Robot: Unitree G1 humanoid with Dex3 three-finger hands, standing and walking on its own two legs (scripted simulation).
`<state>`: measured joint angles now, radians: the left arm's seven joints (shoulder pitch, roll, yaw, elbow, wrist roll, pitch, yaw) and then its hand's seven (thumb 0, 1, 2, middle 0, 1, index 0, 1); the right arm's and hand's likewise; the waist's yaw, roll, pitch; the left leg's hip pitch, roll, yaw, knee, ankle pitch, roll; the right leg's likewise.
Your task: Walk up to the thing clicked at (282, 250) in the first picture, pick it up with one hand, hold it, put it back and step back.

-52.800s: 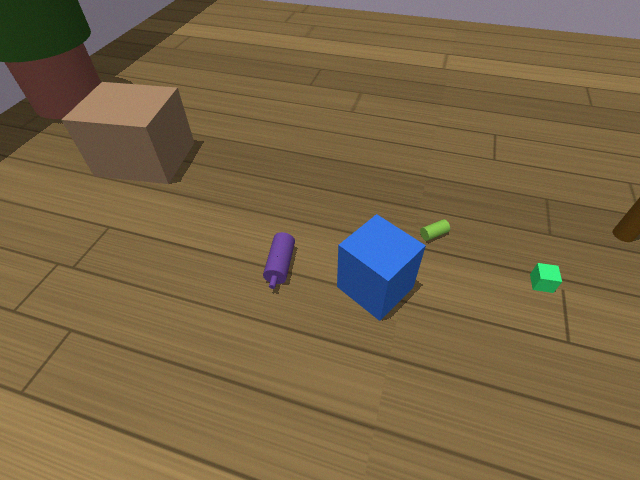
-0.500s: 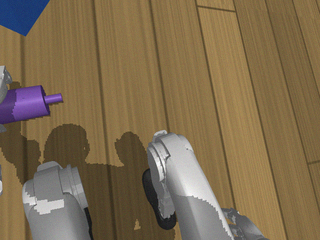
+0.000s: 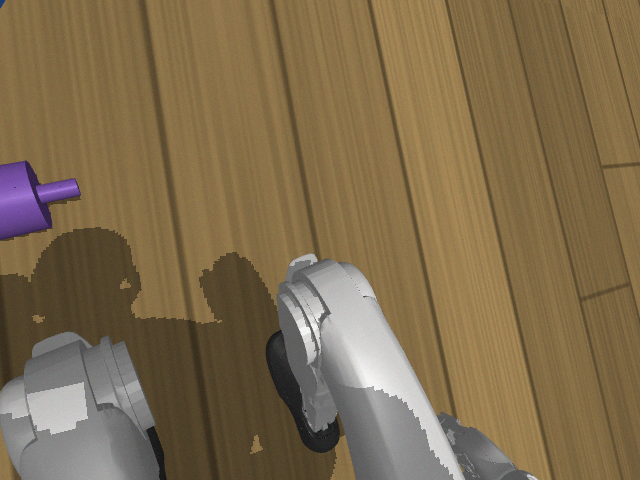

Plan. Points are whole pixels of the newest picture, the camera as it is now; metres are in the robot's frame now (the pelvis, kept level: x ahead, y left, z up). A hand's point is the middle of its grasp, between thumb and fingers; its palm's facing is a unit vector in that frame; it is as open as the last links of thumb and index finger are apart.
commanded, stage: rest palm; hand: left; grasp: from above
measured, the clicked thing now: out of the picture +0.48 +0.27 -0.27
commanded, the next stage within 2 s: close in 0.12 s
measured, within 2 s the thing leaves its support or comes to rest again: neither
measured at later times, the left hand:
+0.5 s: hand out of the picture +0.46 +0.30 -0.24, palm faces -0.47 -0.09 -0.88, open 12.1 cm
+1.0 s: hand out of the picture +0.46 +0.30 -0.24, palm faces -0.46 -0.09 -0.89, open 11.9 cm
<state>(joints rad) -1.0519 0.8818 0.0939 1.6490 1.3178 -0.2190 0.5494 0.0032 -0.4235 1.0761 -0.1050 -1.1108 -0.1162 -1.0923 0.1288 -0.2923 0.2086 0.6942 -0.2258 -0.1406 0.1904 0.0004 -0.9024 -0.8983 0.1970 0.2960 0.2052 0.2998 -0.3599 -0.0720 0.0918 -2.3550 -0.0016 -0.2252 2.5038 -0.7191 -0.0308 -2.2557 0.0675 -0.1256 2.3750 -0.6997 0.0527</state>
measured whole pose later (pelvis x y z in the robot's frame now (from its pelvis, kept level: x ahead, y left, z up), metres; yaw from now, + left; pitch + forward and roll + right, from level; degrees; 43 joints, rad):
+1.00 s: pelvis -0.01 +0.00 +0.00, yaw -2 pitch +29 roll -13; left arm -1.08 0.96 0.06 1.71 1.31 -0.23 0.59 0.00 -0.24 0.86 -0.30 -1.02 -0.32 -0.97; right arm 0.12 -0.33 0.27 0.66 -0.24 -0.19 0.22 0.00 -0.90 -0.90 0.20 0.30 0.20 0.30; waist -0.38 -0.11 0.14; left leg -2.34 0.01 -0.26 2.52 -0.72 -0.03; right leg -2.24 0.08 -0.15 2.36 -0.67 0.06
